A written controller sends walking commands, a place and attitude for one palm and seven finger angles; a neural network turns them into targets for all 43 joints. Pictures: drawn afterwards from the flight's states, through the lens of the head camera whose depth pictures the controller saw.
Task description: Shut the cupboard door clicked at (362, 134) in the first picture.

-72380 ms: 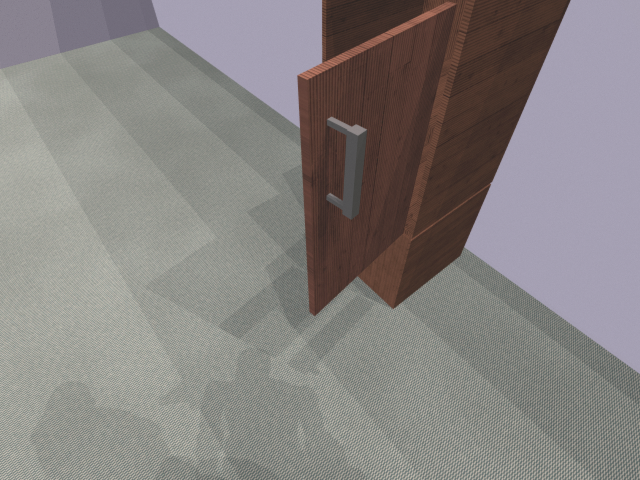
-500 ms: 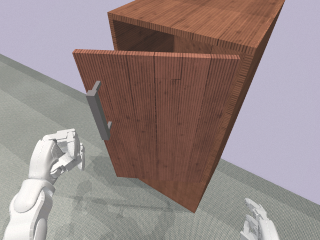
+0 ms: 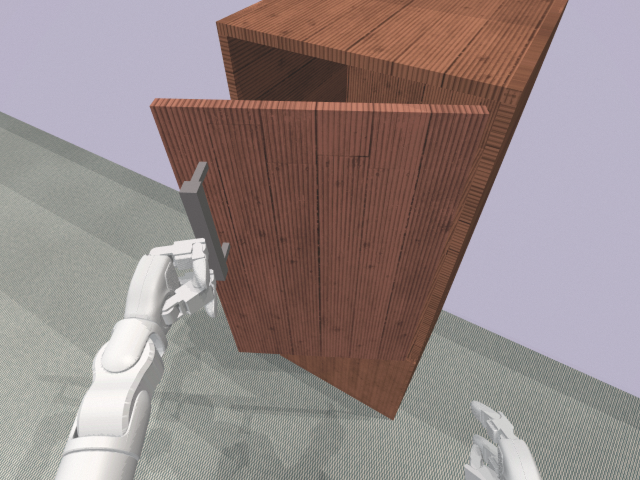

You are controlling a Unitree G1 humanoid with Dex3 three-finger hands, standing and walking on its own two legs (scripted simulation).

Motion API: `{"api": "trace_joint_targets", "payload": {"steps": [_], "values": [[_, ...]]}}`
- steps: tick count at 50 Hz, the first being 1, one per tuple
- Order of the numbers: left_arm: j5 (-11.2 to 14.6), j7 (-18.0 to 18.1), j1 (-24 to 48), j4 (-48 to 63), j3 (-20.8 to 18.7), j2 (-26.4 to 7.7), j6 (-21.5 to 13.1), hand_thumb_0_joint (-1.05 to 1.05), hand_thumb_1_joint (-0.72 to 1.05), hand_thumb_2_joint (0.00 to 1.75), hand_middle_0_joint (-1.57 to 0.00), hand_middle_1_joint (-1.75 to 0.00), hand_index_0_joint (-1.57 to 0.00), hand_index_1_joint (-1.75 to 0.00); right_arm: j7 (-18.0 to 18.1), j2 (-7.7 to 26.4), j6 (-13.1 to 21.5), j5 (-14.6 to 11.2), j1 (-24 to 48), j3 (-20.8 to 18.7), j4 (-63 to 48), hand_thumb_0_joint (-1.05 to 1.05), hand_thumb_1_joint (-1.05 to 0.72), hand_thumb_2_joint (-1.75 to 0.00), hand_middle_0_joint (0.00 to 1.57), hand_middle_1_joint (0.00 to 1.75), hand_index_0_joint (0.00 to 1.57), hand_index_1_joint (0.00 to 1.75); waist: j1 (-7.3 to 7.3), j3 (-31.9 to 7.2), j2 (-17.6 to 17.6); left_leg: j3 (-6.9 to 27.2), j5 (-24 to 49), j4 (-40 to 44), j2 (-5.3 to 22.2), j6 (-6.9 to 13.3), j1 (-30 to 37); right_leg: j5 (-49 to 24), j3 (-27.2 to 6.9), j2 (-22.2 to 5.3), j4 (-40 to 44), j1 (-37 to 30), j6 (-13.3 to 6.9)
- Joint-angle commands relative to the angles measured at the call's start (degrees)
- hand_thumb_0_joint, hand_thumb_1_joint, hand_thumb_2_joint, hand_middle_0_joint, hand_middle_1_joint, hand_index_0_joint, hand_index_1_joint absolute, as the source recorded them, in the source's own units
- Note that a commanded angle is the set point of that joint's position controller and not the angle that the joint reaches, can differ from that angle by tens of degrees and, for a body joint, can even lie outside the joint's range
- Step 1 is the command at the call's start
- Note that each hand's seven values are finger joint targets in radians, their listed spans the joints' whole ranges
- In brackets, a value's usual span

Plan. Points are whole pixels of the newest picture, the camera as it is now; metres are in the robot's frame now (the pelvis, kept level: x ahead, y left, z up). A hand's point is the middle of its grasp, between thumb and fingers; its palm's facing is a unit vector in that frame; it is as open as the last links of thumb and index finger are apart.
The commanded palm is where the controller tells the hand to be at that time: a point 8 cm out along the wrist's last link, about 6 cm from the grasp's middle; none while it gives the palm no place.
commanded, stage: bring the fist close to the handle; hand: left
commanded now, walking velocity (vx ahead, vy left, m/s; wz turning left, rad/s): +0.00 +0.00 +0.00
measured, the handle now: (210, 224) +0.41 +0.17 +0.11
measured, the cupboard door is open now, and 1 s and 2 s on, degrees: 27 20 3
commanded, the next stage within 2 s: push the door shut along its arc in 0.38 s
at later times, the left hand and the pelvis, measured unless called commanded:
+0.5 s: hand (197, 278) +0.30 +0.16 +0.13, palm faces +0.05 -1.00 -0.06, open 3.1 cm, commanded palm +0.28 +0.20 +0.11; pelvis +0.00 -0.02 +0.00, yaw +0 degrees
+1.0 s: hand (216, 244) +0.37 +0.15 +0.12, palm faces -0.12 -0.99 -0.05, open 3.1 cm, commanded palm +0.36 +0.20 +0.11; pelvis +0.00 -0.02 +0.00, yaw +1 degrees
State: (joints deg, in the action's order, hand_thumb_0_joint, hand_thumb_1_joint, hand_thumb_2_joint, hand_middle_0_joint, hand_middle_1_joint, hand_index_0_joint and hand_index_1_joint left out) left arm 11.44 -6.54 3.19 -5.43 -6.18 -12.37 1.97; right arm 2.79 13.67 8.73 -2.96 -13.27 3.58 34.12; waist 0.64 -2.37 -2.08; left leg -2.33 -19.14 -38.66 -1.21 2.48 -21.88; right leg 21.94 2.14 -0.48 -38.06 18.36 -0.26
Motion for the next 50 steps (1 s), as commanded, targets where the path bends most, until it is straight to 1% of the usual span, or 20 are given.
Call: {"api": "trace_joint_targets", "payload": {"steps": [1,3,5,6,10,11,15,16,18,21,22,24,26,30,33,36,40,41,46,50], "values": [[0.8,1.7,20.3,18.8,-6.2,-11.0,-7.8,0.00,0.90,0.90,-1.30,-1.50,-1.30,-1.50,1.0,7.4,3.1,0.7,5.9,-3.2,-9.3,0.00,-0.90,-0.90,0.20,0.30,0.20,0.30,-0.96,-14.9,0.0,4.2,15.4,5.5,2.2,-1.2,12.4,-16.0,0.8,1.3,5.0,-0.2,-1.0],[1.0,1.8,17.8,20.2,-3.9,-7.3,-10.4,0.00,0.90,0.90,-1.30,-1.50,-1.30,-1.50,0.5,6.4,3.8,0.8,5.8,-3.1,-9.4,0.00,-0.90,-0.90,0.20,0.30,0.20,0.30,-1.22,-17.1,-1.6,4.0,19.3,5.2,2.2,-1.5,14.3,-18.9,1.1,1.5,4.2,-0.8,-1.2],[1.2,1.3,14.9,16.3,-3.8,-6.6,-11.1,0.00,0.90,0.90,-1.30,-1.50,-1.30,-1.50,0.2,6.7,3.9,0.7,4.8,-3.4,-8.2,0.00,-0.90,-0.90,0.20,0.30,0.20,0.30,-0.86,-15.0,-1.2,3.8,20.2,4.9,2.3,-1.7,13.7,-20.2,1.3,1.7,4.2,0.0,-1.0],[0.9,1.1,11.5,13.2,-4.9,-8.1,-10.5,0.00,0.90,0.90,-1.30,-1.50,-1.30,-1.50,0.0,7.4,3.6,0.7,4.3,-3.6,-7.8,0.00,-0.90,-0.90,0.20,0.30,0.20,0.30,-1.15,-13.8,1.3,3.9,20.0,5.0,2.3,-1.6,12.2,-20.4,1.3,1.6,4.4,-0.8,-1.0],[0.7,-0.9,9.8,7.4,-1.1,-4.0,-5.4,0.00,0.90,0.90,-1.30,-1.50,-1.30,-1.50,-0.3,7.7,2.0,-0.4,4.9,-3.7,-8.8,0.00,-0.90,-0.90,0.20,0.30,0.20,0.30,-0.39,-6.3,2.9,3.2,12.4,6.2,1.6,-1.3,7.9,-16.4,1.2,1.3,6.2,1.9,-0.5],[0.7,-0.7,9.2,6.1,-3.8,-7.1,-4.5,0.00,0.90,0.90,-1.30,-1.50,-1.30,-1.50,0.0,8.3,1.6,-0.3,4.9,-3.9,-8.8,0.00,-0.90,-0.90,0.20,0.30,0.20,0.30,-0.67,-5.7,4.9,3.1,11.6,6.1,1.5,-1.0,7.3,-16.0,0.7,1.1,7.0,1.1,-0.5],[1.3,0.0,14.8,16.8,-6.2,-9.5,-6.0,0.00,0.90,0.90,-1.30,-1.50,-1.30,-1.50,0.4,7.4,1.5,0.2,6.2,-3.6,-10.6,0.00,-0.90,-0.90,0.20,0.30,0.20,0.30,-1.24,-13.3,1.9,2.5,15.2,5.5,1.1,-0.7,11.0,-19.7,0.0,1.0,6.2,-2.0,-0.6],[1.4,0.6,15.8,18.4,-8.3,-12.6,-7.5,0.00,0.90,0.90,-1.30,-1.50,-1.30,-1.50,0.6,7.6,1.6,0.5,6.1,-3.7,-10.1,0.00,-0.90,-0.90,0.20,0.30,0.20,0.30,-1.26,-14.3,2.4,2.3,15.8,5.1,1.2,-0.6,11.1,-20.5,-0.5,0.9,6.3,-3.2,-0.5],[1.7,0.9,18.1,21.6,-7.6,-11.2,-11.0,0.00,0.90,0.90,-1.30,-1.50,-1.30,-1.50,0.6,6.6,2.3,0.7,6.3,-3.4,-9.8,0.00,-0.90,-0.90,0.20,0.30,0.20,0.30,-0.86,-16.2,0.2,2.1,17.6,4.8,1.2,-0.6,12.7,-22.2,-0.3,1.1,5.5,-3.4,-0.6],[1.9,0.3,13.2,16.3,-9.1,-12.6,-13.2,0.00,0.90,0.90,-1.30,-1.50,-1.30,-1.50,0.4,7.2,2.7,0.7,5.4,-3.5,-8.2,0.00,-0.90,-0.90,0.20,0.30,0.20,0.30,-0.62,-13.5,0.8,2.1,17.1,4.3,1.2,-0.6,11.0,-22.6,-0.4,1.2,5.6,-2.7,-0.6],[2.0,-0.6,12.2,13.5,-7.0,-9.8,-12.7,0.00,0.90,0.90,-1.30,-1.50,-1.30,-1.50,0.3,7.0,2.6,0.4,5.6,-3.5,-8.0,0.00,-0.90,-0.90,0.20,0.30,0.20,0.30,-0.20,-11.2,0.6,1.9,16.1,4.5,1.1,-0.7,10.1,-22.2,-0.4,1.1,5.8,-1.6,-0.4],[2.3,-2.6,10.8,7.7,-4.5,-7.3,-10.3,0.00,0.90,0.90,-1.30,-1.50,-1.30,-1.50,0.2,7.4,2.3,-0.1,5.3,-3.5,-7.7,0.00,-0.90,-0.90,0.20,0.30,0.20,0.30,0.29,-6.9,0.6,2.0,13.2,4.8,0.8,-0.8,8.5,-20.2,-0.4,1.1,6.8,0.8,-0.3],[2.6,-4.9,9.2,3.3,-4.9,-8.8,-7.3,0.00,0.90,0.90,-1.30,-1.50,-1.30,-1.50,0.4,8.5,1.6,-0.5,4.9,-3.8,-8.0,0.00,-0.90,-0.90,0.20,0.30,0.20,0.30,0.39,-5.2,3.7,1.9,10.9,4.6,0.5,-0.5,6.5,-18.5,-1.1,0.7,7.9,0.7,0.2],[3.4,-7.2,22.9,4.9,-6.1,-12.6,-6.0,0.00,0.90,0.90,-1.30,-1.50,-1.30,-1.50,1.6,8.8,1.0,-0.8,5.8,-3.7,-8.6,0.00,-0.90,-0.90,0.20,0.30,0.20,0.30,1.67,-6.8,4.3,2.3,7.9,4.2,0.2,-0.1,6.6,-13.6,-2.5,0.2,9.1,1.9,0.6],[4.1,-6.6,31.9,7.5,-10.8,-18.2,-10.2,0.00,0.90,0.90,-1.30,-1.50,-1.30,-1.50,2.4,8.5,1.6,-0.1,6.3,-3.4,-8.0,0.00,-0.90,-0.90,0.20,0.30,0.20,0.30,1.26,-12.5,3.2,2.6,9.4,3.9,0.3,-0.1,8.1,-14.2,-3.4,-0.1,8.2,-1.0,0.2],[4.3,-6.7,35.0,4.2,-11.4,-19.4,-14.1,0.00,0.90,0.90,-1.30,-1.50,-1.30,-1.50,2.5,8.5,2.1,0.1,5.2,-3.3,-6.3,0.00,-0.90,-0.90,0.20,0.30,0.20,0.30,1.40,-15.9,0.9,2.5,11.7,2.9,0.5,-0.1,9.1,-17.4,-3.4,0.1,6.7,-2.0,0.0],[3.5,-9.1,33.3,-10.7,-7.6,-15.5,-12.5,0.00,0.90,0.90,-1.30,-1.50,-1.30,-1.50,1.8,9.0,1.6,-0.5,3.6,-3.4,-4.9,0.00,-0.90,-0.90,0.20,0.30,0.20,0.30,2.03,-11.0,0.3,2.6,9.9,3.1,0.3,-0.5,6.6,-16.4,-2.7,0.1,6.8,1.7,-0.2],[3.7,-9.8,33.5,-11.5,-8.4,-16.8,-11.7,0.00,0.90,0.90,-1.30,-1.50,-1.30,-1.50,1.7,9.7,1.4,-0.5,3.3,-3.7,-5.3,0.00,-0.90,-0.90,0.20,0.30,0.20,0.30,1.94,-11.6,2.8,2.7,10.0,2.8,0.3,-0.2,6.0,-16.8,-3.3,-0.3,6.9,0.9,0.2],[4.2,-12.4,39.8,-12.8,-8.1,-18.2,-11.6,0.00,0.90,0.90,-1.30,-1.50,-1.30,-1.50,1.7,10.3,0.8,-0.7,2.5,-4.2,-6.0,0.00,-0.90,-0.90,0.20,0.30,0.20,0.30,2.17,-14.0,3.2,2.8,11.6,2.6,0.3,0.1,6.5,-19.0,-2.9,-0.2,6.3,0.3,0.1],[4.3,-13.5,44.3,-14.7,-6.1,-16.3,-12.9,0.00,0.90,0.90,-1.30,-1.50,-1.30,-1.50,1.6,10.4,0.5,-0.8,1.2,-4.3,-5.7,0.00,-0.90,-0.90,0.20,0.30,0.20,0.30,3.24,-14.3,3.4,3.1,12.2,2.4,0.2,0.1,7.3,-19.3,-2.0,0.5,5.6,2.7,-0.2]]}}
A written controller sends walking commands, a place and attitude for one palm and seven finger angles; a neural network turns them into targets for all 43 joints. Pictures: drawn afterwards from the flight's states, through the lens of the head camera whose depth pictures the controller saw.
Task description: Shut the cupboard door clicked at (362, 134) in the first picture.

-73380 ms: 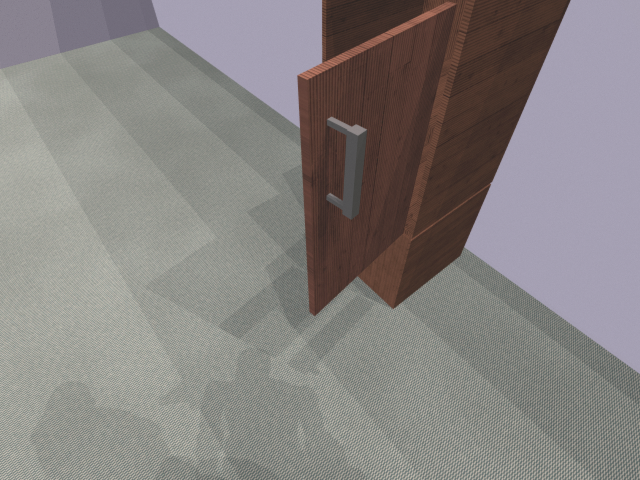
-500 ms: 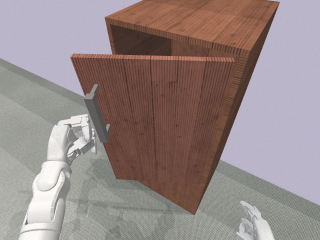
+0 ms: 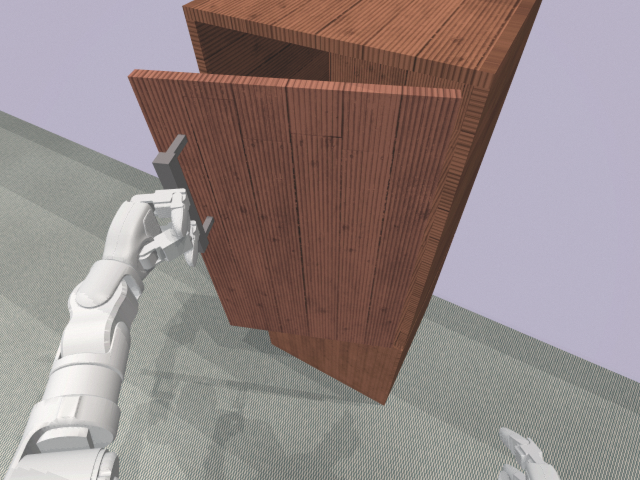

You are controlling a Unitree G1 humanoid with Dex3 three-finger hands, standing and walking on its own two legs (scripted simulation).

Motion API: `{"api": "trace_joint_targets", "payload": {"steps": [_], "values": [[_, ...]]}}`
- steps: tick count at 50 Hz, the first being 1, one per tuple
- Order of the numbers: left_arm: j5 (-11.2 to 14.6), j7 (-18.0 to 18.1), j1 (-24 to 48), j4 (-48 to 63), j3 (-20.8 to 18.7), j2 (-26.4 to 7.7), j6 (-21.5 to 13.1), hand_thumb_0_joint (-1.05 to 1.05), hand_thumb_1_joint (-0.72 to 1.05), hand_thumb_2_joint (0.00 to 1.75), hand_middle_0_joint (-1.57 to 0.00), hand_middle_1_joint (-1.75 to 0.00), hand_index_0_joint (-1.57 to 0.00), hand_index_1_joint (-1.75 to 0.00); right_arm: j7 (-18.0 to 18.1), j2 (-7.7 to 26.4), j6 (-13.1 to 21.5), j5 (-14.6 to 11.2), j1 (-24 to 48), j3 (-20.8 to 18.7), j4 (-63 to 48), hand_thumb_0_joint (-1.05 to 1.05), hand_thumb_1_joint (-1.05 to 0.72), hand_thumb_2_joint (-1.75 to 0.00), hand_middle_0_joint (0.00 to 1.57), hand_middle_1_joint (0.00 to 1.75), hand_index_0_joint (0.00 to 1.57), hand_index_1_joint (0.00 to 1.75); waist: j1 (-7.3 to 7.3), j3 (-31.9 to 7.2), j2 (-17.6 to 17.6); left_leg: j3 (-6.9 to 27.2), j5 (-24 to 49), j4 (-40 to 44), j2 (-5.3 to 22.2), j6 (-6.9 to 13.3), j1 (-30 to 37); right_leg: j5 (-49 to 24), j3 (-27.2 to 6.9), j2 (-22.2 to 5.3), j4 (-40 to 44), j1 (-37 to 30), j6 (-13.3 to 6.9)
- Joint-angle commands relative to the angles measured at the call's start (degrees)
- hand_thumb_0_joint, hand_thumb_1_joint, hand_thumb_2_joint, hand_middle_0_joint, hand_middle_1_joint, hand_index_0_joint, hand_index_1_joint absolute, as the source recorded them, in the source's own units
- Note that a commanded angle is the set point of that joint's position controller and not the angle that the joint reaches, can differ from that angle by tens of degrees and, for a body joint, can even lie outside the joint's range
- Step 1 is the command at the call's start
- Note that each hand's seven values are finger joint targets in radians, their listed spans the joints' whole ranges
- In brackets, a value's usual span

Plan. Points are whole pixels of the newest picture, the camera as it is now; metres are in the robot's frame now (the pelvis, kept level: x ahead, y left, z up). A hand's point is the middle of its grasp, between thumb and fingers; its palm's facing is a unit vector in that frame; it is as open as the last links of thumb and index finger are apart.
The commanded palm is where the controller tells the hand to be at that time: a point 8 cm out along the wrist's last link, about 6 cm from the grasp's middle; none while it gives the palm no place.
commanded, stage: push the door shut along its arc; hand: left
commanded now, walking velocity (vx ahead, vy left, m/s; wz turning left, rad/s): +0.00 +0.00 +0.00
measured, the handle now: (190, 197) +0.46 +0.19 +0.11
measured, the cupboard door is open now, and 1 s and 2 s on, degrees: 20 3 0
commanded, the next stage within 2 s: pull the fist back off the door in 1.36 s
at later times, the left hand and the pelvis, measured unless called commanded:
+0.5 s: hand (218, 205) +0.43 +0.14 +0.11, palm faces -0.28 -0.96 -0.02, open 3.2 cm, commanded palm +0.43 +0.19 +0.12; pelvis +0.00 +0.02 -0.01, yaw +0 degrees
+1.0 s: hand (268, 174) +0.49 +0.08 +0.12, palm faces -0.40 -0.92 -0.01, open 3.2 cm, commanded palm +0.50 +0.14 +0.12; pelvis +0.00 +0.01 -0.02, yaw -2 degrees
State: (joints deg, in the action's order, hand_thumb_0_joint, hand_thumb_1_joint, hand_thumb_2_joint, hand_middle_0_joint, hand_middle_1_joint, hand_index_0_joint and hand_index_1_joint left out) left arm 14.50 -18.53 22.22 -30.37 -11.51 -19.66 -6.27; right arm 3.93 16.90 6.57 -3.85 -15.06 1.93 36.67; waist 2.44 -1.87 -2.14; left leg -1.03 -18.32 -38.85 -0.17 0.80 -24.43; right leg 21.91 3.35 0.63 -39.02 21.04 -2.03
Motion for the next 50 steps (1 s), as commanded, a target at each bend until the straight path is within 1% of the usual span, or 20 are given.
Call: {"api": "trace_joint_targets", "payload": {"steps": [1,4,6,10,12,20,26,30,33,34,37,38,39,41,42,43,44,47,49,50], "values": [[1.3,-1.4,25.3,9.5,-1.3,-9.6,-5.0,0.00,0.90,0.90,-1.30,-1.50,-1.30,-1.50,0.5,7.4,2.6,0.3,2.6,-2.9,-8.1,0.00,-0.90,-0.90,0.20,0.30,0.20,0.30,1.22,-15.2,3.9,1.7,12.1,2.6,-0.8,1.9,10.2,-19.7,-3.1,-0.7,6.4,-0.6,1.6],[0.9,-1.9,28.1,9.7,0.9,-7.5,-5.8,0.00,0.90,0.90,-1.30,-1.50,-1.30,-1.50,0.2,7.2,2.6,0.2,1.9,-3.0,-8.1,0.00,-0.90,-0.90,0.20,0.30,0.20,0.30,1.60,-17.5,1.1,2.2,13.5,2.5,-0.8,1.7,12.4,-20.0,-2.3,-0.3,5.5,1.0,1.1],[0.5,-1.6,28.5,8.3,-0.6,-9.8,-6.0,0.00,0.90,0.90,-1.30,-1.50,-1.30,-1.50,0.2,7.8,2.3,0.4,1.0,-3.2,-7.5,0.00,-0.90,-0.90,0.20,0.30,0.20,0.30,1.36,-18.2,1.1,2.4,14.3,2.3,-0.6,1.7,12.9,-20.1,-2.1,-0.3,5.3,0.5,0.9],[-0.1,-1.4,35.9,4.5,1.3,-8.2,-6.3,0.00,0.90,0.90,-1.30,-1.50,-1.30,-1.50,-0.1,7.5,1.6,0.4,0.5,-2.8,-6.7,0.00,-0.90,-0.90,0.20,0.30,0.20,0.30,3.01,-15.6,0.5,3.4,12.1,2.7,-0.4,1.4,12.5,-16.4,-1.4,0.2,5.2,4.9,0.7],[-0.3,-1.0,37.2,2.9,-0.8,-10.6,-6.7,0.00,0.90,0.90,-1.30,-1.50,-1.30,-1.50,0.0,7.8,1.2,0.5,0.2,-2.9,-6.6,0.00,-0.90,-0.90,0.20,0.30,0.20,0.30,2.89,-17.0,1.6,3.2,12.3,2.8,-0.3,1.6,12.6,-16.6,-1.6,0.2,5.2,4.0,0.8],[-1.0,-3.1,46.5,-6.1,4.5,-5.3,-8.7,0.00,0.90,0.90,-1.30,-1.50,-1.30,-1.50,-0.5,8.0,0.8,0.8,-2.2,-3.1,-5.1,0.00,-0.90,-0.90,0.20,0.30,0.20,0.30,4.92,-19.7,-1.1,4.9,13.9,1.5,0.2,0.9,15.7,-14.8,-0.6,0.7,3.3,10.0,0.3],[-1.5,-3.4,52.9,-12.4,2.0,-8.3,-10.6,0.00,0.90,0.90,-1.30,-1.50,-1.30,-1.50,-0.7,8.7,0.4,1.2,-4.8,-3.5,-3.6,0.00,-0.90,-0.90,0.20,0.30,0.20,0.30,5.61,-20.5,0.6,5.5,14.9,0.4,0.3,1.0,14.2,-14.9,-0.5,0.8,1.8,11.5,0.2],[-2.0,-4.1,54.8,-14.8,3.5,-6.7,-11.1,0.00,0.90,0.90,-1.30,-1.50,-1.30,-1.50,-1.1,8.7,0.2,1.4,-5.8,-3.6,-3.2,0.00,-0.90,-0.90,0.20,0.30,0.20,0.30,6.12,-22.4,-0.6,5.7,16.1,-0.5,0.6,0.7,15.1,-15.1,-0.4,1.0,1.1,13.7,0.2],[-2.0,-4.5,57.3,-16.6,1.7,-8.7,-11.3,0.00,0.90,0.90,-1.30,-1.50,-1.30,-1.50,-1.1,9.0,0.0,1.6,-6.9,-3.8,-2.9,0.00,-0.90,-0.90,0.20,0.30,0.20,0.30,6.43,-22.7,0.2,5.4,15.5,-0.9,0.5,0.9,13.5,-15.2,-0.5,1.2,0.8,13.7,0.3],[-2.2,-4.4,56.5,-18.5,-0.4,-10.9,-11.0,0.00,0.90,0.90,-1.30,-1.50,-1.30,-1.50,-1.1,9.3,-0.2,1.7,-7.4,-3.9,-2.7,0.00,-0.90,-0.90,0.20,0.30,0.20,0.30,6.16,-22.8,1.5,5.3,15.5,-1.3,0.5,1.0,12.6,-15.8,-0.8,1.2,0.8,13.2,0.2],[-2.8,-4.5,59.8,-18.9,-1.4,-12.9,-11.5,0.00,0.90,0.90,-1.30,-1.50,-1.30,-1.50,-0.9,9.5,-0.5,1.8,-8.2,-3.9,-2.6,0.00,-0.90,-0.90,0.20,0.30,0.20,0.30,6.56,-23.9,0.6,4.8,16.3,-1.9,0.4,1.2,11.7,-16.9,-1.1,1.2,0.2,13.1,0.4],[-3.0,-4.7,59.8,-19.6,0.0,-11.2,-11.4,0.00,0.90,0.90,-1.30,-1.50,-1.30,-1.50,-1.1,9.1,-0.6,1.9,-8.4,-3.9,-2.5,0.00,-0.90,-0.90,0.20,0.30,0.20,0.30,6.70,-23.8,-0.5,4.8,16.4,-2.1,0.3,1.1,11.6,-16.9,-1.0,1.3,0.1,13.5,0.4],[-3.2,-4.7,60.7,-19.4,-1.1,-12.6,-11.6,0.00,0.90,0.90,-1.30,-1.50,-1.30,-1.50,-1.1,9.5,-0.6,2.0,-8.9,-4.0,-2.5,0.00,-0.90,-0.90,0.20,0.30,0.20,0.30,6.78,-24.6,-0.9,4.8,16.2,-2.4,0.5,1.0,11.8,-16.6,-1.1,1.2,0.1,14.1,0.4],[-3.2,-4.9,61.9,-21.7,-0.1,-11.6,-11.4,0.00,0.90,0.90,-1.30,-1.50,-1.30,-1.50,-1.0,9.3,-0.8,2.0,-9.7,-4.0,-2.0,0.00,-0.90,-0.90,0.20,0.30,0.20,0.30,7.70,-23.6,0.6,4.7,16.1,-3.0,0.3,1.4,10.5,-16.6,-1.0,1.5,0.0,14.5,0.4],[-3.5,-5.2,62.8,-21.8,-1.3,-13.4,-11.7,0.00,0.90,0.90,-1.30,-1.50,-1.30,-1.50,-1.0,9.7,-0.8,2.1,-10.1,-4.2,-1.8,0.00,-0.90,-0.90,0.20,0.30,0.20,0.30,7.59,-24.2,0.3,4.8,16.1,-3.0,0.4,1.2,10.2,-17.0,-1.3,1.5,-0.2,14.6,0.5],[-3.4,-5.5,61.9,-22.7,-0.3,-11.9,-11.2,0.00,0.90,0.90,-1.30,-1.50,-1.30,-1.50,-1.2,9.4,-0.8,2.2,-9.9,-4.1,-1.9,0.00,-0.90,-0.90,0.20,0.30,0.20,0.30,7.49,-24.6,-0.5,4.5,15.8,-3.3,0.2,1.3,10.0,-17.0,-1.2,1.6,-0.2,14.3,0.5],[-3.5,-5.7,62.6,-22.4,-3.2,-15.4,-11.4,0.00,0.90,0.90,-1.30,-1.50,-1.30,-1.50,-1.1,10.0,-0.8,2.3,-10.7,-4.4,-1.9,0.00,-0.90,-0.90,0.20,0.30,0.20,0.30,7.34,-25.7,0.1,4.5,16.0,-3.5,0.4,1.3,9.9,-17.7,-1.5,1.5,-0.3,13.8,0.4],[-3.6,-6.5,64.0,-21.1,-2.3,-14.4,-11.6,0.00,0.90,0.90,-1.30,-1.50,-1.30,-1.50,-1.1,9.7,-1.0,2.4,-11.0,-4.5,-2.1,0.00,-0.90,-0.90,0.20,0.30,0.20,0.30,7.32,-29.1,-1.3,4.2,19.1,-4.3,0.1,1.5,10.9,-20.4,-1.6,1.6,-1.1,13.2,0.6],[-3.9,-6.8,62.0,-22.6,-2.3,-14.2,-11.1,0.00,0.90,0.90,-1.30,-1.50,-1.30,-1.50,-1.3,9.8,-1.4,2.4,-11.4,-4.5,-2.3,0.00,-0.90,-0.90,0.20,0.30,0.20,0.30,7.08,-28.0,-1.0,4.0,19.5,-4.7,0.1,1.5,9.9,-21.1,-1.6,1.7,-1.3,13.4,0.5],[-4.0,-6.8,62.4,-24.1,-1.0,-12.8,-10.5,0.00,0.90,0.90,-1.30,-1.50,-1.30,-1.50,-1.3,9.5,-1.7,2.4,-11.4,-4.5,-2.0,0.00,-0.90,-0.90,0.20,0.30,0.20,0.30,7.90,-26.2,0.0,3.6,17.7,-4.9,0.0,1.7,8.6,-20.3,-1.7,1.8,-0.7,14.0,0.7]]}}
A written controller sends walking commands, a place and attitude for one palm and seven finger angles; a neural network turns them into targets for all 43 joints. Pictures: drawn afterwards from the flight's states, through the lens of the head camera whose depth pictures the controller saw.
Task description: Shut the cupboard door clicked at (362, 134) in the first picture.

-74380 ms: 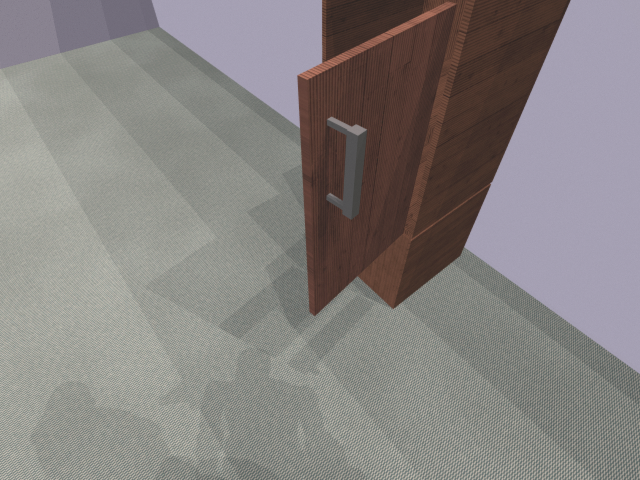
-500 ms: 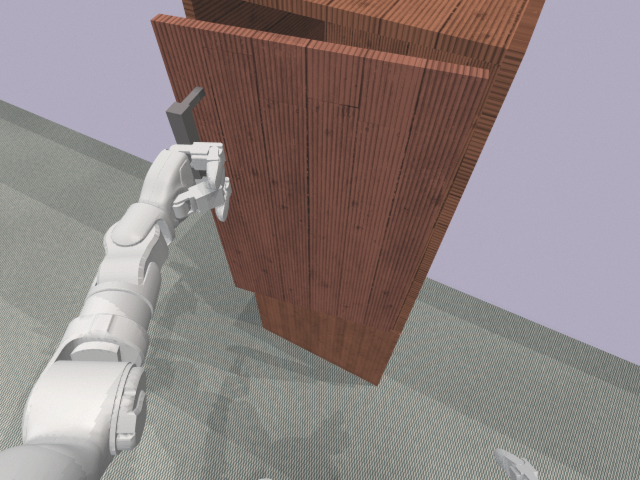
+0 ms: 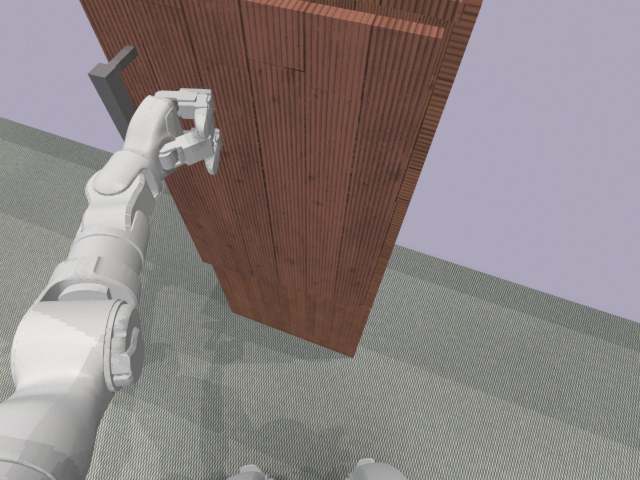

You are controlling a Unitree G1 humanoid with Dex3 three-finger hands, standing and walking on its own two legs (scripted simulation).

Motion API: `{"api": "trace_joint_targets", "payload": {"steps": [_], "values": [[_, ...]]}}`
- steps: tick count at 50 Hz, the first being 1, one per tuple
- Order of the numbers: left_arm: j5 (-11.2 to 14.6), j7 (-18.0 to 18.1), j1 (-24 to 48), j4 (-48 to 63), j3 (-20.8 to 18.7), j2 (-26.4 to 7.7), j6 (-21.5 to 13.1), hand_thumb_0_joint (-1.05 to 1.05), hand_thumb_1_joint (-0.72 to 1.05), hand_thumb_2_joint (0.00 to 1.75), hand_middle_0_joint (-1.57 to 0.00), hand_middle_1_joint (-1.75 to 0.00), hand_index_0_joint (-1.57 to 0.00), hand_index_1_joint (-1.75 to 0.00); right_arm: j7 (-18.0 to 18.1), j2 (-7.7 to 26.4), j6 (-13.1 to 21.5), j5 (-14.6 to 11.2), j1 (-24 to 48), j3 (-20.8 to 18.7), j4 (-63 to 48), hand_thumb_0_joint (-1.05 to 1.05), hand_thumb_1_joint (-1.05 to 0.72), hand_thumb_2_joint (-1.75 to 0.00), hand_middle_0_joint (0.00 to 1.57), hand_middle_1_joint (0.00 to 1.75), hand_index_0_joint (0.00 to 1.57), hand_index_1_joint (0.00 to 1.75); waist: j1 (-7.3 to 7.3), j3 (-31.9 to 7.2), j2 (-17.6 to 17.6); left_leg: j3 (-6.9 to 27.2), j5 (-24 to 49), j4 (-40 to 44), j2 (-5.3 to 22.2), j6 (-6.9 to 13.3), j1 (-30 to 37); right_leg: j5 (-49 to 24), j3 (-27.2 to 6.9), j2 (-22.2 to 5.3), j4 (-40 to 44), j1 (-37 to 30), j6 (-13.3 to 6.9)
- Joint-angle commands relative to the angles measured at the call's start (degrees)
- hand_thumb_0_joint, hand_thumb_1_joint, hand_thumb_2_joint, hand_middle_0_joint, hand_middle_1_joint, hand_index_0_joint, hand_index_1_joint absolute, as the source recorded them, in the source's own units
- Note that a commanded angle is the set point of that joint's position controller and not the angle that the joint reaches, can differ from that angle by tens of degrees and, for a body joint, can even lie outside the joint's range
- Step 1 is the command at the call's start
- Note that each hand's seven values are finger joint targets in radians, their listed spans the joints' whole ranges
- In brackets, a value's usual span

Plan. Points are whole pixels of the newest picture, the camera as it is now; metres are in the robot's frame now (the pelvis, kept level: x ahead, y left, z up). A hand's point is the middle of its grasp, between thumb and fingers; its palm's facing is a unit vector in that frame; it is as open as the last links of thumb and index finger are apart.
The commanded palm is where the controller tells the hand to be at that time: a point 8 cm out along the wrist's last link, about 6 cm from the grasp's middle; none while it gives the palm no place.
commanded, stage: push the door shut along its arc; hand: left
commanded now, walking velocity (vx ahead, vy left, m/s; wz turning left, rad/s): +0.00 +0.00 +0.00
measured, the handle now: (141, 120) +0.54 +0.17 +0.13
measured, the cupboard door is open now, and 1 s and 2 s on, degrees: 3 0 0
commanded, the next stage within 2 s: pull the fist back off the door in 0.36 s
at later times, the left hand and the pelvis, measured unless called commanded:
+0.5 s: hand (216, 136) +0.50 +0.08 +0.13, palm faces -0.40 -0.91 +0.00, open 3.0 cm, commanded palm +0.53 +0.11 +0.13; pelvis -0.01 -0.02 -0.01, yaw +3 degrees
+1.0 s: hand (237, 133) +0.50 +0.05 +0.14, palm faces +0.03 -1.00 +0.04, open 3.2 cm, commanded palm +0.44 +0.10 +0.13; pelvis -0.01 -0.01 +0.00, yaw -1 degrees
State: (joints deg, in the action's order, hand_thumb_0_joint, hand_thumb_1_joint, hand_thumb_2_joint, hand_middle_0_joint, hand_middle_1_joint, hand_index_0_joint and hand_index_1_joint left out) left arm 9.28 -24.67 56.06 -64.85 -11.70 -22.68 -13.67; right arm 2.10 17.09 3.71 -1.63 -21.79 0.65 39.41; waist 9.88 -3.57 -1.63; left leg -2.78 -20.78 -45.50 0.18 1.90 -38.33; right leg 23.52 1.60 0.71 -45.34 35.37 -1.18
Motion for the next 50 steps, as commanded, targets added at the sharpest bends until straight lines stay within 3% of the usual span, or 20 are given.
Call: {"api": "trace_joint_targets", "payload": {"steps": [1,4,5,9,11,12,14,16,17,18,23,24,25,28,31,34,37,43,46,50], "values": [[1.7,-0.7,31.1,11.0,-0.2,-9.1,-3.3,0.00,0.90,0.90,-1.30,-1.50,-1.30,-1.50,0.7,9.2,1.1,0.1,-5.2,-3.2,-4.4,0.00,-0.90,-0.90,0.20,0.30,0.20,0.30,1.24,-24.1,0.5,5.2,20.8,1.6,-0.4,1.0,22.0,-22.7,0.3,1.8,5.5,-0.8,-0.1],[1.3,-1.2,32.6,10.0,-1.9,-12.2,-2.6,0.00,0.90,0.90,-1.30,-1.50,-1.30,-1.50,0.9,9.9,0.8,0.1,-5.7,-3.3,-4.1,0.00,-0.90,-0.90,0.20,0.30,0.20,0.30,1.67,-23.8,2.6,4.5,18.2,1.3,-0.8,1.3,18.8,-23.4,-0.9,1.8,6.2,-2.2,0.4],[1.1,-1.5,33.3,8.4,-0.3,-10.7,-2.1,0.00,0.90,0.90,-1.30,-1.50,-1.30,-1.50,1.1,9.5,0.8,0.1,-5.3,-3.2,-3.7,0.00,-0.90,-0.90,0.20,0.30,0.20,0.30,2.21,-22.1,2.8,4.3,17.1,1.1,-1.0,1.4,17.2,-23.2,-0.9,1.8,6.3,-2.1,0.4],[0.9,-2.7,38.0,7.4,-0.1,-12.3,-1.8,0.00,0.90,0.90,-1.30,-1.50,-1.30,-1.50,1.6,10.0,1.0,0.1,-6.0,-3.1,-2.6,0.00,-0.90,-0.90,0.20,0.30,0.20,0.30,3.53,-22.7,0.4,4.5,15.7,0.0,-1.1,1.6,16.9,-21.6,-1.4,1.7,6.1,0.1,0.4],[1.5,-2.9,40.9,7.8,2.9,-7.7,-1.6,0.00,0.90,0.90,-1.30,-1.50,-1.30,-1.50,1.6,9.6,1.3,0.3,-6.1,-3.0,-1.6,0.00,-0.90,-0.90,0.20,0.30,0.20,0.30,4.26,-24.0,-2.2,4.7,17.8,-1.0,-1.2,1.7,19.5,-21.7,-0.4,1.9,5.1,2.5,0.1],[1.3,-3.4,41.4,8.4,2.2,-9.2,-1.8,0.00,0.90,0.90,-1.30,-1.50,-1.30,-1.50,1.5,10.0,1.7,0.4,-6.3,-3.3,-1.5,0.00,-0.90,-0.90,0.20,0.30,0.20,0.30,4.01,-26.2,-2.6,5.2,18.8,-1.4,-1.0,1.5,21.2,-21.9,-0.6,2.0,4.8,3.4,0.2],[1.5,-3.7,42.6,8.5,2.8,-8.5,-1.4,0.00,0.90,0.90,-1.30,-1.50,-1.30,-1.50,1.6,10.0,1.9,0.6,-6.4,-3.4,-0.9,0.00,-0.90,-0.90,0.20,0.30,0.20,0.30,4.67,-27.0,-2.4,5.3,18.7,-1.9,-0.9,1.7,21.3,-21.5,-0.5,2.1,4.7,4.4,0.2],[2.2,-3.9,44.1,8.7,4.7,-5.3,-1.0,0.00,0.90,0.90,-1.30,-1.50,-1.30,-1.50,1.8,9.7,2.2,0.5,-6.2,-3.3,-0.1,0.00,-0.90,-0.90,0.20,0.30,0.20,0.30,5.24,-27.2,-2.2,5.2,19.2,-2.6,-1.1,2.0,21.5,-21.7,0.2,2.2,4.2,5.0,0.1],[2.0,-4.2,45.2,9.3,4.5,-6.3,-1.1,0.00,0.90,0.90,-1.30,-1.50,-1.30,-1.50,1.8,10.1,2.5,0.6,-6.3,-3.4,0.2,0.00,-0.90,-0.90,0.20,0.30,0.20,0.30,5.16,-28.2,-2.5,5.4,19.0,-2.7,-1.0,1.9,22.2,-21.3,-0.2,2.2,4.2,5.9,0.4],[1.9,-4.1,44.3,8.2,6.1,-4.1,-0.4,0.00,0.90,0.90,-1.30,-1.50,-1.30,-1.50,1.8,9.7,2.5,0.6,-5.5,-3.2,0.5,0.00,-0.90,-0.90,0.20,0.30,0.20,0.30,5.06,-27.1,-3.4,5.4,18.2,-2.9,-1.3,1.8,21.6,-20.3,0.2,2.3,4.3,6.4,0.1],[2.4,-4.0,46.3,7.2,7.1,-2.7,0.9,0.00,0.90,0.90,-1.30,-1.50,-1.30,-1.50,2.4,10.0,3.5,0.7,-5.2,-3.1,2.4,0.00,-0.90,-0.90,0.20,0.30,0.20,0.30,5.85,-25.2,-2.1,5.5,16.4,-3.4,-1.2,2.0,20.3,-18.5,0.6,2.3,4.3,8.5,0.2],[6.4,7.8,49.1,6.7,-5.5,-6.4,2.1,0.00,0.90,0.90,-1.30,-1.50,-1.30,-1.50,1.5,7.4,3.8,0.0,-6.9,-2.6,0.8,0.00,-0.90,-0.90,0.20,0.30,0.20,0.30,4.32,-25.0,-3.8,5.9,14.7,-2.4,0.2,0.8,14.9,-16.5,-0.9,1.4,5.9,5.6,0.6],[4.4,13.7,46.8,5.8,-3.2,-3.2,2.6,0.00,0.90,0.90,-1.30,-1.50,-1.30,-1.50,0.2,7.0,4.1,0.3,-7.4,-2.4,0.5,0.00,-0.90,-0.90,0.20,0.30,0.20,0.30,3.90,-26.1,-4.3,6.0,13.7,-1.1,0.1,0.3,14.7,-15.3,-0.7,1.6,5.4,4.6,0.9],[1.9,23.3,45.1,5.9,-2.3,2.1,1.8,0.00,0.90,0.90,-1.30,-1.50,-1.30,-1.50,-1.9,6.4,4.1,1.3,-8.6,-3.2,0.7,0.00,-0.90,-0.90,0.20,0.30,0.20,0.30,4.45,-25.3,-1.0,6.4,13.8,-0.8,0.3,0.0,15.3,-14.2,0.5,2.0,5.0,6.3,1.3],[-2.7,33.8,47.8,11.4,-1.6,4.6,-3.2,0.00,0.90,0.90,-1.30,-1.50,-1.30,-1.50,-4.0,5.6,4.7,3.2,-8.7,-3.4,0.4,0.00,-0.90,-0.90,0.20,0.30,0.20,0.30,4.01,-28.0,-3.3,6.5,15.0,-2.1,0.0,-0.3,16.7,-14.1,1.0,2.1,3.7,7.1,1.3],[-9.3,35.7,47.1,10.8,3.8,5.4,-7.7,0.00,0.90,0.90,-1.30,-1.50,-1.30,-1.50,-5.7,6.1,4.5,4.1,-9.1,-3.7,0.6,0.00,-0.90,-0.90,0.20,0.30,0.20,0.30,5.24,-27.7,-5.5,7.0,12.4,-2.3,0.2,-0.4,18.7,-11.0,0.9,2.2,3.1,10.7,0.8],[-10.7,33.3,45.0,9.7,3.4,1.6,-9.5,0.00,0.90,0.90,-1.30,-1.50,-1.30,-1.50,-5.8,7.0,3.7,3.5,-8.5,-3.8,-0.4,0.00,-0.90,-0.90,0.20,0.30,0.20,0.30,4.15,-28.7,-4.8,6.5,10.9,-1.2,-0.3,-0.2,19.1,-11.3,-0.1,2.2,4.0,7.5,0.4],[-3.6,28.9,35.0,4.1,-0.9,1.2,-5.8,0.00,0.90,0.90,-1.30,-1.50,-1.30,-1.50,-4.3,6.8,2.6,1.8,-6.8,-3.2,-3.1,0.00,-0.90,-0.90,0.20,0.30,0.20,0.30,0.98,-23.2,2.6,4.1,5.9,3.1,-0.7,0.0,13.6,-11.2,-1.0,2.6,8.0,-1.7,0.8],[-2.8,29.1,28.7,7.6,-6.5,-3.9,-7.7,0.00,0.90,0.90,-1.30,-1.50,-1.30,-1.50,-3.8,6.9,2.4,1.8,-6.8,-3.1,-4.6,0.00,-0.90,-0.90,0.20,0.30,0.20,0.30,-1.91,-24.0,6.3,3.0,7.9,4.3,-1.1,0.3,10.5,-15.4,-1.6,2.3,8.0,-9.2,0.9],[-5.3,29.4,17.0,14.7,-2.8,1.4,-11.2,0.00,0.90,0.90,-1.30,-1.50,-1.30,-1.50,-4.9,5.5,2.1,2.1,-5.9,-3.6,-6.3,0.00,-0.90,-0.90,0.20,0.30,0.20,0.30,-4.36,-24.1,2.8,1.5,14.0,3.8,-1.2,0.3,14.3,-22.3,-0.9,2.5,6.6,-9.2,0.5]]}}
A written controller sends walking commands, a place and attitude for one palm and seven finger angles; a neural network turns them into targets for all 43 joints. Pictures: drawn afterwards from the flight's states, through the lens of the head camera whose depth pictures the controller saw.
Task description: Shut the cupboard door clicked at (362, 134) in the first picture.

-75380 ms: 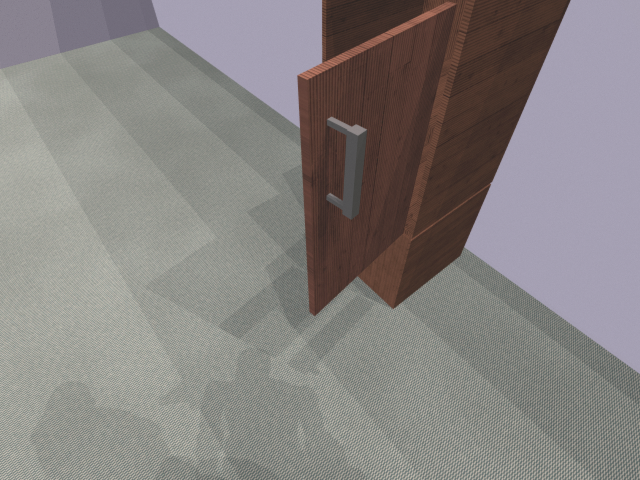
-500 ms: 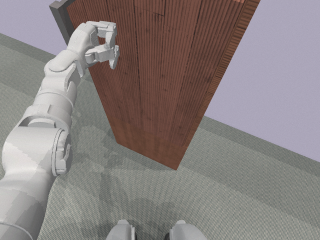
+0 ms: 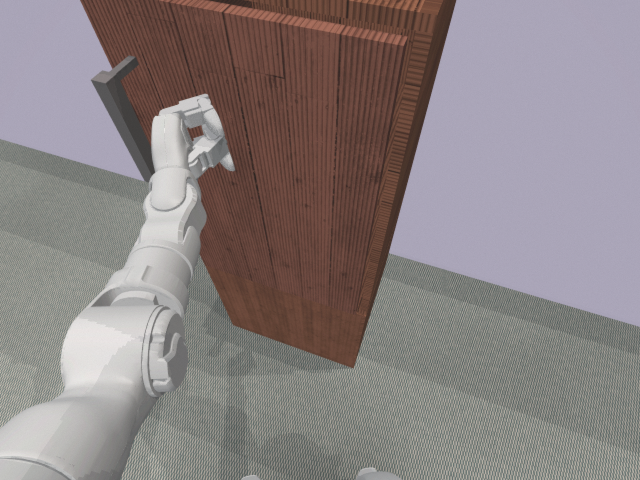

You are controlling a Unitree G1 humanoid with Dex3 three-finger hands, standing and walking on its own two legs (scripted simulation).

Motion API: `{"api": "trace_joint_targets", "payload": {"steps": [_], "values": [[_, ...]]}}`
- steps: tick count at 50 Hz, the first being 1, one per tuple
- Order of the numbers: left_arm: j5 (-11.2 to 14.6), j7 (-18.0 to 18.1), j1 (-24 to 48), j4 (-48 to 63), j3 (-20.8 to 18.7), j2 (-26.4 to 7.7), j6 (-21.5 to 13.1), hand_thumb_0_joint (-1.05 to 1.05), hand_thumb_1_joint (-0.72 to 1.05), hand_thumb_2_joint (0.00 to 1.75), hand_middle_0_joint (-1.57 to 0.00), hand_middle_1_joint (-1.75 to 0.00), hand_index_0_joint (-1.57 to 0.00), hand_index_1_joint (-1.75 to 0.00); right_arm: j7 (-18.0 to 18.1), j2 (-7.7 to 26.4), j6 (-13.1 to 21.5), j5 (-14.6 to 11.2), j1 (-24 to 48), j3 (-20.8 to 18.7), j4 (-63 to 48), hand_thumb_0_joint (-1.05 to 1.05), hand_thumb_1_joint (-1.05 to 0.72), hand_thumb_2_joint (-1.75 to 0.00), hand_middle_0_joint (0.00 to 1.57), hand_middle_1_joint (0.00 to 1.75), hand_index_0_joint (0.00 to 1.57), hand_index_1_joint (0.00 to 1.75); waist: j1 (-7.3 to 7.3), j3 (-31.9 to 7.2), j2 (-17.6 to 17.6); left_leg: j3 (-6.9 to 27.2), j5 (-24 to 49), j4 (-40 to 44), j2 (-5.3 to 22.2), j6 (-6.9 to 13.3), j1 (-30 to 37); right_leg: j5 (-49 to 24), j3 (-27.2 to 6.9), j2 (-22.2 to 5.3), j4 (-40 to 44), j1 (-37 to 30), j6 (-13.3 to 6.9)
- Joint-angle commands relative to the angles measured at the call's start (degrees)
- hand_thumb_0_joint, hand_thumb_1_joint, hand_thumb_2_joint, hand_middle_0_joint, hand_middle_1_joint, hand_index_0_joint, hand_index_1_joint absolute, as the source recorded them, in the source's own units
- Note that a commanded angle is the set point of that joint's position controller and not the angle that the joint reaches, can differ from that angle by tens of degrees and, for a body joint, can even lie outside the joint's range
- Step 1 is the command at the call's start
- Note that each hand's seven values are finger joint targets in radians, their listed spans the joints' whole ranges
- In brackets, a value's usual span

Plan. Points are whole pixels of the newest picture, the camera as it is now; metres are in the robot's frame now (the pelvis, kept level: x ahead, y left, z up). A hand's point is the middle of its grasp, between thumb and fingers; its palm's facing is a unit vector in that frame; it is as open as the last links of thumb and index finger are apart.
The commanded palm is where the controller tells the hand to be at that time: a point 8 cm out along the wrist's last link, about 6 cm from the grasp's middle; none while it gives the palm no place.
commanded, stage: pull the fist back off the door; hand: left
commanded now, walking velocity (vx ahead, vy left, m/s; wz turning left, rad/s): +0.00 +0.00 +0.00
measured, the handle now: (141, 124) +0.57 +0.19 +0.13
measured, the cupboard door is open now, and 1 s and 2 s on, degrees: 0 0 0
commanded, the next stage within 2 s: draw the hand back to the body in 0.34 s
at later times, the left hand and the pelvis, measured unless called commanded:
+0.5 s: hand (223, 176) +0.45 +0.07 +0.13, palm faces +0.02 -1.00 -0.01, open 3.1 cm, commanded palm +0.40 +0.13 +0.14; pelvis +0.02 +0.00 +0.01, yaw +2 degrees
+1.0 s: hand (121, 256) +0.33 +0.16 +0.17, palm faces +0.05 -1.00 -0.06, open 3.1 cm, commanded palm +0.29 +0.21 +0.17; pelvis +0.02 +0.00 +0.03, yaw +2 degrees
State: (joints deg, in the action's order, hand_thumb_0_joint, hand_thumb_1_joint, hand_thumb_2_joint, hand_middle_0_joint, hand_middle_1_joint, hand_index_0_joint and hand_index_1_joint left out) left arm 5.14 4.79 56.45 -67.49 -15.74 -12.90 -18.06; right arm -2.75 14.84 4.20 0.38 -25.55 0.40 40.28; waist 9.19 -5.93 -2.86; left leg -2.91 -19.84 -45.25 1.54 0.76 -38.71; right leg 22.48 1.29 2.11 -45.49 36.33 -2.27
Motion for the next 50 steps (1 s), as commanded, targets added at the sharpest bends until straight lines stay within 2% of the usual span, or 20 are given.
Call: {"api": "trace_joint_targets", "payload": {"steps": [1,6,9,12,14,16,21,23,25,28,29,32,34,36,40,43,46,48,49,50], "values": [[-1.4,-0.1,12.3,17.2,2.3,-6.8,-6.4,0.00,0.90,0.90,-1.30,-1.50,-1.30,-1.50,-0.3,7.8,1.3,-0.1,-2.1,-3.6,-7.7,0.00,-0.90,-0.90,0.20,0.30,0.20,0.30,-3.88,-20.4,4.7,1.5,13.5,3.8,-2.6,1.6,14.8,-21.4,-0.2,1.1,6.9,-10.3,1.6],[0.4,-0.4,6.9,28.3,5.4,-3.6,-2.4,0.00,0.90,0.90,-1.30,-1.50,-1.30,-1.50,0.2,7.9,0.1,-1.3,0.5,-4.4,-9.5,0.00,-0.90,-0.90,0.20,0.30,0.20,0.30,-4.42,-18.4,5.1,0.3,12.8,5.5,-2.5,1.7,17.6,-21.6,-0.7,0.8,9.7,-12.7,2.0],[1.7,0.5,9.9,40.4,5.5,-4.2,-2.4,0.00,0.90,0.90,-1.30,-1.50,-1.30,-1.50,1.0,7.3,0.6,-1.7,3.0,-4.3,-10.0,0.00,-0.90,-0.90,0.20,0.30,0.20,0.30,-4.55,-21.0,4.0,0.3,15.4,6.1,-2.3,1.9,21.8,-25.0,-1.0,0.7,10.1,-14.9,2.2],[1.1,1.2,9.4,47.9,9.2,-1.4,-3.5,0.00,0.90,0.90,-1.30,-1.50,-1.30,-1.50,1.8,6.3,1.6,-1.9,5.2,-4.0,-9.7,0.00,-0.90,-0.90,0.20,0.30,0.20,0.30,-4.21,-20.8,1.2,0.8,18.0,6.0,-1.9,1.7,26.0,-26.7,-0.6,0.8,9.5,-13.8,2.0],[0.4,1.2,9.1,47.4,13.2,2.0,-2.8,0.00,0.90,0.90,-1.30,-1.50,-1.30,-1.50,1.9,6.1,1.9,-1.9,6.0,-3.8,-8.8,0.00,-0.90,-0.90,0.20,0.30,0.20,0.30,-2.78,-17.9,0.8,1.5,17.2,5.9,-1.5,1.5,27.0,-24.5,0.0,0.7,9.7,-10.7,2.1],[-0.1,1.4,8.5,43.3,14.2,2.7,-0.9,0.00,0.90,0.90,-1.30,-1.50,-1.30,-1.50,2.3,6.3,1.8,-1.9,5.9,-3.8,-7.9,0.00,-0.90,-0.90,0.20,0.30,0.20,0.30,-2.04,-13.8,3.3,1.9,14.9,6.3,-1.6,1.6,25.5,-22.3,0.1,0.7,10.5,-9.6,2.2],[1.2,1.2,5.1,30.5,10.1,0.8,6.3,0.00,0.90,0.90,-1.30,-1.50,-1.30,-1.50,2.8,6.7,0.0,-2.5,7.8,-2.9,-8.2,0.00,-0.90,-0.90,0.20,0.30,0.20,0.30,-3.28,-10.8,8.1,1.8,10.5,7.8,-2.5,1.4,21.2,-19.4,-0.7,-0.4,12.5,-11.2,2.5],[1.9,1.1,4.4,31.5,9.9,1.7,6.8,0.00,0.90,0.90,-1.30,-1.50,-1.30,-1.50,2.8,6.3,-0.3,-2.4,8.8,-2.6,-9.2,0.00,-0.90,-0.90,0.20,0.30,0.20,0.30,-4.54,-13.4,7.2,1.6,12.9,7.9,-2.7,1.2,21.7,-22.1,-0.6,-0.6,11.6,-13.2,2.1],[2.2,0.9,0.6,36.7,6.0,-1.9,5.5,0.00,0.90,0.90,-1.30,-1.50,-1.30,-1.50,2.6,6.2,-0.3,-2.2,9.4,-2.5,-10.9,0.00,-0.90,-0.90,0.20,0.30,0.20,0.30,-7.30,-19.0,4.8,1.3,18.3,7.6,-2.8,1.1,23.3,-28.3,-0.7,-0.7,9.8,-17.9,1.5],[2.2,-0.1,-6.0,45.3,4.4,-4.1,2.4,0.00,0.90,0.90,-1.30,-1.50,-1.30,-1.50,2.3,5.6,-0.2,-2.0,10.4,-2.3,-12.9,0.00,-0.90,-0.90,0.20,0.30,0.20,0.30,-9.31,-23.1,4.7,0.6,24.2,7.3,-2.8,1.2,24.8,-36.4,-0.9,-0.9,8.4,-22.8,1.6],[1.9,-0.6,-8.1,47.2,3.6,-5.2,1.8,0.00,0.90,0.90,-1.30,-1.50,-1.30,-1.50,2.2,5.6,-0.2,-2.1,10.4,-2.3,-13.3,0.00,-0.90,-0.90,0.20,0.30,0.20,0.30,-9.47,-22.7,6.6,0.4,24.5,7.5,-2.7,1.3,24.3,-38.3,-1.0,-1.0,8.5,-23.8,1.9],[1.7,-3.1,-13.4,54.3,7.0,-3.6,2.3,0.00,0.90,0.90,-1.30,-1.50,-1.30,-1.50,2.1,5.5,-0.4,-2.8,12.1,-2.4,-14.8,0.00,-0.90,-0.90,0.20,0.30,0.20,0.30,-9.30,-19.6,5.9,-0.1,24.5,8.3,-2.4,1.7,25.4,-39.8,-1.1,-1.1,9.6,-23.8,2.4],[2.9,-5.0,-18.0,58.2,6.7,-4.3,4.7,0.00,0.90,0.90,-1.30,-1.50,-1.30,-1.50,2.5,5.7,-0.8,-3.4,13.4,-2.4,-15.4,0.00,-0.90,-0.90,0.20,0.30,0.20,0.30,-9.53,-17.8,5.8,-0.2,23.3,9.2,-2.4,1.7,25.9,-40.4,-1.3,-1.4,10.9,-24.9,2.8],[4.7,-7.2,-19.3,61.2,9.1,-2.5,8.0,0.00,0.90,0.90,-1.30,-1.50,-1.30,-1.50,3.3,5.9,-1.1,-4.1,14.6,-2.3,-15.9,0.00,-0.90,-0.90,0.20,0.30,0.20,0.30,-8.40,-14.6,6.3,-0.1,22.1,10.0,-2.3,2.0,26.7,-38.4,-0.9,-1.3,12.6,-24.5,3.1],[7.2,-9.4,-25.1,69.6,7.5,-4.2,12.3,0.00,0.90,0.90,-1.30,-1.50,-1.30,-1.50,4.9,5.6,-0.4,-4.4,17.4,-1.6,-16.1,0.00,-0.90,-0.90,0.20,0.30,0.20,0.30,-9.06,-12.4,5.5,0.6,19.4,11.8,-2.5,2.0,28.3,-34.8,-0.7,-1.4,14.8,-24.8,3.0],[7.7,-10.1,-29.5,74.9,8.2,-3.9,14.0,0.00,0.90,0.90,-1.30,-1.50,-1.30,-1.50,5.4,5.1,0.5,-4.4,19.0,-1.2,-16.5,0.00,-0.90,-0.90,0.20,0.30,0.20,0.30,-9.40,-11.3,2.4,1.1,19.5,12.5,-2.5,2.0,30.3,-31.6,-0.2,-1.4,15.3,-24.1,2.5],[8.1,-10.2,-34.6,75.7,6.3,-5.7,16.0,0.00,0.90,0.90,-1.22,-1.41,-1.22,-1.41,5.8,5.4,0.7,-4.5,19.8,-0.8,-16.5,0.00,-0.90,-0.90,0.20,0.30,0.20,0.30,-9.60,-8.1,5.2,1.7,17.2,13.8,-2.4,2.0,29.9,-27.0,0.4,-1.1,16.6,-23.2,2.3],[8.3,-10.6,-37.1,77.4,5.3,-6.4,17.5,0.00,0.90,0.90,-1.16,-1.35,-1.16,-1.35,6.0,5.3,0.8,-4.5,21.0,-0.5,-16.9,0.00,-0.90,-0.90,0.20,0.30,0.20,0.30,-10.20,-7.6,4.6,1.7,16.0,14.6,-2.5,1.8,29.9,-24.9,0.5,-1.3,17.1,-23.5,2.0],[2.3,-6.7,-37.9,82.4,8.5,-9.5,14.2,0.00,0.90,0.90,-1.13,-1.32,-1.13,-1.32,6.5,3.8,0.4,-3.3,21.8,-0.1,-16.2,0.00,-0.90,-0.90,0.20,0.30,0.20,0.30,-10.26,-1.6,4.1,2.2,14.2,17.1,-2.5,1.7,29.7,-23.2,-2.2,-3.1,20.8,-21.5,2.7],[1.9,-4.8,-42.8,79.6,7.4,-8.5,13.9,0.00,0.90,0.90,-1.11,-1.29,-1.11,-1.29,6.7,3.9,-0.1,-2.9,21.5,-0.2,-15.6,0.00,-0.90,-0.90,0.20,0.30,0.20,0.30,-10.04,-0.6,5.4,2.4,12.9,17.9,-2.1,1.7,29.9,-20.8,-1.7,-3.0,21.4,-22.2,2.6]]}}
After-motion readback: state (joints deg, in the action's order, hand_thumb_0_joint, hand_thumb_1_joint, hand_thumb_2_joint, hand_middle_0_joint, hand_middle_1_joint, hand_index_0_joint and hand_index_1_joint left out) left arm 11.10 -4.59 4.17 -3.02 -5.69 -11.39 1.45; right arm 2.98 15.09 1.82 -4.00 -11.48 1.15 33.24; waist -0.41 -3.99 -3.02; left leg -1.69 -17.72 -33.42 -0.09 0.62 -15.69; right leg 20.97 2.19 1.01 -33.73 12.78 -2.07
